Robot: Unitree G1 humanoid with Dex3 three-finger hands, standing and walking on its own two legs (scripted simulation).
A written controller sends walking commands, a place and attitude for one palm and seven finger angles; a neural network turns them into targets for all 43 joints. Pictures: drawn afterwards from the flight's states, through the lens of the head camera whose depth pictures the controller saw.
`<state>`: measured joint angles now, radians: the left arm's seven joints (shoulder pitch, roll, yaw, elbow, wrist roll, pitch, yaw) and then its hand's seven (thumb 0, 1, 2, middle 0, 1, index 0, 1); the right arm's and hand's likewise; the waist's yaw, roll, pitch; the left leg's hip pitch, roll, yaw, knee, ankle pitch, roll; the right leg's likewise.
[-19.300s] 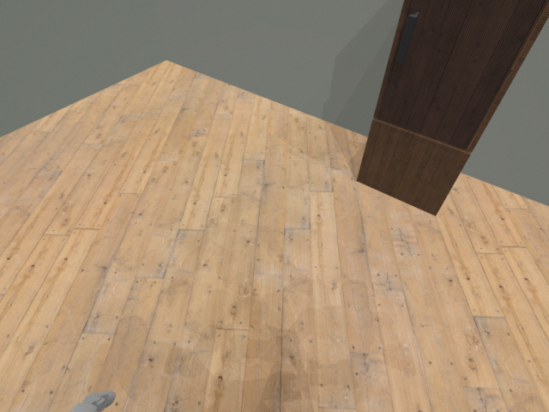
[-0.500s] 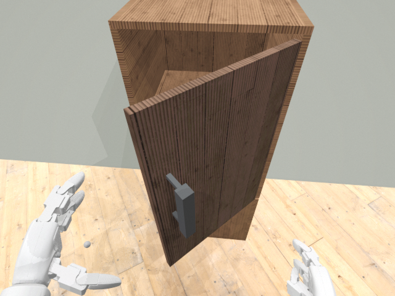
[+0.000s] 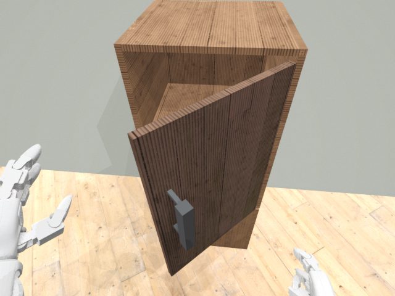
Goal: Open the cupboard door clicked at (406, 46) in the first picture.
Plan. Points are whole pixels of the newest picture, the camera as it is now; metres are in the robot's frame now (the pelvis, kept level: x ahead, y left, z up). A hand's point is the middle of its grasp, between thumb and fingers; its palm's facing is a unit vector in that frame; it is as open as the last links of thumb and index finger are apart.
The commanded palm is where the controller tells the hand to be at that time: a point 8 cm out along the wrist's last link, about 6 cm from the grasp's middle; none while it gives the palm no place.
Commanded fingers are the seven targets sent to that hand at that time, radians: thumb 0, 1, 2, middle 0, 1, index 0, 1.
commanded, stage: draw the hand back to the body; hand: left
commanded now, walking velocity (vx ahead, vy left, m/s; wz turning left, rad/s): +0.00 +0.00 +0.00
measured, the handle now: (180, 219) +0.27 +0.08 +0.01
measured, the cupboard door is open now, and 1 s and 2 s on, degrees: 44 44 44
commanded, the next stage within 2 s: step back with the hand held close in 0.44 s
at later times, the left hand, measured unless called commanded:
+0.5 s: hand (48, 216) +0.18 +0.25 +0.16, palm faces +0.46 -0.79 -0.41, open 7.4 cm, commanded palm +0.13 +0.29 +0.17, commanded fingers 0.00 0.90 0.90 -0.20 -0.30 -0.20 -0.30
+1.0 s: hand (29, 230) +0.15 +0.27 +0.16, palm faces +0.35 -0.77 -0.53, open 7.4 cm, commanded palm +0.09 +0.31 +0.18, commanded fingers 0.00 0.90 0.90 -0.20 -0.30 -0.20 -0.30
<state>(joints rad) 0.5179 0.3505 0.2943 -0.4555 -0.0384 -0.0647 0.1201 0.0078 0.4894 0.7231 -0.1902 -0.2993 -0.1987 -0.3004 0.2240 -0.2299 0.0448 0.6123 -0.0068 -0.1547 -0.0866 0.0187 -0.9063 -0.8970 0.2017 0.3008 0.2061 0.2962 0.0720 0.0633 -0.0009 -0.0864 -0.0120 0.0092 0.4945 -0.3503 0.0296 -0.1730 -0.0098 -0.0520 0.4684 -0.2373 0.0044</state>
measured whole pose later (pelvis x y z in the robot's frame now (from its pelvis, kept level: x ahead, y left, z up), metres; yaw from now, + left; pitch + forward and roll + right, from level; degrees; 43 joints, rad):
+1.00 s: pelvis -0.06 +0.01 +0.00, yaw -2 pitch -1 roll +0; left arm 0.56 0.44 0.43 -0.51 -0.02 -0.17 0.12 0.02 0.88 0.90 -0.21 -0.30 -0.22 -0.30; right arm 0.19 -0.23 -0.01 0.56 0.00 -0.03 -0.09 0.02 -0.91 -0.90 0.20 0.30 0.20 0.30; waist 0.01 -0.02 0.04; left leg -0.22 -0.04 0.06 0.50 -0.26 0.05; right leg -0.32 -0.03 0.00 0.47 -0.13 0.02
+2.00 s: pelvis -0.25 +0.00 +0.01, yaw -3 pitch +2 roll -1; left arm 0.54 0.45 0.41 -0.50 -0.04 -0.16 0.13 0.02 0.89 0.90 -0.21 -0.30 -0.22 -0.30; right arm 0.11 -0.23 -0.01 0.60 -0.01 -0.09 -0.07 0.02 -0.91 -0.90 0.20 0.30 0.20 0.30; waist 0.01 -0.02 0.07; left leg -0.30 -0.03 0.03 0.39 -0.13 0.06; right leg -0.39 0.05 0.03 0.81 -0.47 0.01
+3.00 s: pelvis -0.37 -0.02 -0.01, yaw +5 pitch +1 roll +0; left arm 0.32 0.29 0.19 0.12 0.03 0.00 0.04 0.01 0.90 0.90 -0.19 -0.30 -0.20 -0.30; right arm 0.22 -0.26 -0.01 0.75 -0.05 -0.06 -0.01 0.01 -0.91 -0.90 0.20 0.30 0.21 0.30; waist -0.04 0.07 -0.03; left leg -0.36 0.00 -0.01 0.63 -0.28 0.02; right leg -0.48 -0.02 0.02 1.01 -0.52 0.02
